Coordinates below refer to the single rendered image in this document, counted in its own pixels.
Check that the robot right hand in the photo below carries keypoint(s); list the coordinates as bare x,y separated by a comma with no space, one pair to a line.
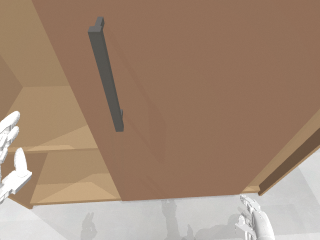
257,225

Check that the handle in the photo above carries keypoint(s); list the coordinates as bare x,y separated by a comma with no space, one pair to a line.
98,43

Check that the robot left hand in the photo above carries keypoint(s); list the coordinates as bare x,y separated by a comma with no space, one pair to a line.
20,176

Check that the wardrobe door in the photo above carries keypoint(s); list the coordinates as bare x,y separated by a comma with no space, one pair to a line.
304,133
211,90

